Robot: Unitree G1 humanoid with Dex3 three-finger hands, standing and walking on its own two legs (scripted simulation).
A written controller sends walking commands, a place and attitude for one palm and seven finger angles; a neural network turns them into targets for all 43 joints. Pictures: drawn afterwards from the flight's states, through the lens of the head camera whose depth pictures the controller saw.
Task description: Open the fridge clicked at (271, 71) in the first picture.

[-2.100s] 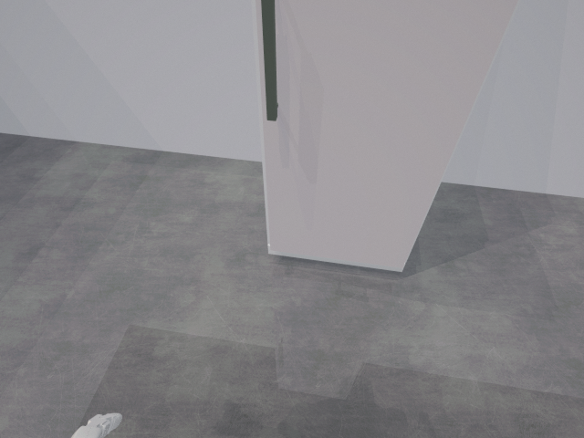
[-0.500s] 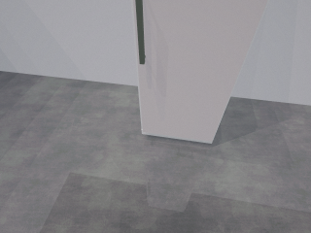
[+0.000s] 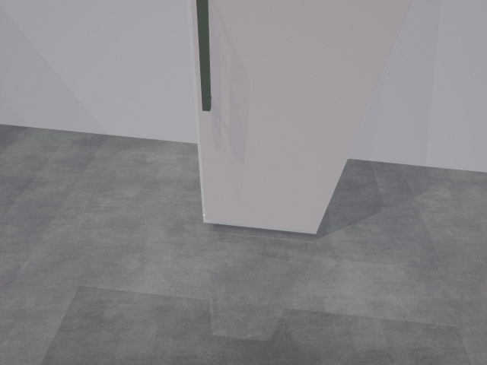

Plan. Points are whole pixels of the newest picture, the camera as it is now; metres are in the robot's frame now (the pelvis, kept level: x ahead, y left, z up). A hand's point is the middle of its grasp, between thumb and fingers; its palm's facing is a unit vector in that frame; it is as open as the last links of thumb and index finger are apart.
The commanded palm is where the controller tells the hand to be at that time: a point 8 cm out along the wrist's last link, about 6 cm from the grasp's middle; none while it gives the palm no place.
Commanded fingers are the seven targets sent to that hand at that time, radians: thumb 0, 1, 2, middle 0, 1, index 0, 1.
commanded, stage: take the last steps up to it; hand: left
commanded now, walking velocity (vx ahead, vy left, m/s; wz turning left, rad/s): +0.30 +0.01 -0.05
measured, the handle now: (206, 52) +0.82 +0.16 +0.14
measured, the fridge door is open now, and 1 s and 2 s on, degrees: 0 0 0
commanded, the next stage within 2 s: come to a stop and stand still in 0.74 s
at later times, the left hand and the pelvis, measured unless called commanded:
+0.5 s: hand (174, 311) +0.26 +0.16 -0.16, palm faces +0.03 -0.98 -0.19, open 7.2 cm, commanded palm none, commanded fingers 0.00 0.90 0.90 -0.20 -0.30 -0.20 -0.30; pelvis +0.17 -0.02 +0.00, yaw +0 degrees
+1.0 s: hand (157, 282) +0.32 +0.21 -0.17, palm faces +0.04 -0.99 -0.15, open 7.3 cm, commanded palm none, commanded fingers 0.00 0.90 0.90 -0.20 -0.30 -0.20 -0.30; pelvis +0.32 +0.04 +0.02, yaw -1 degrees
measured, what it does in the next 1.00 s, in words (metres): walks ahead: right foot, then left foot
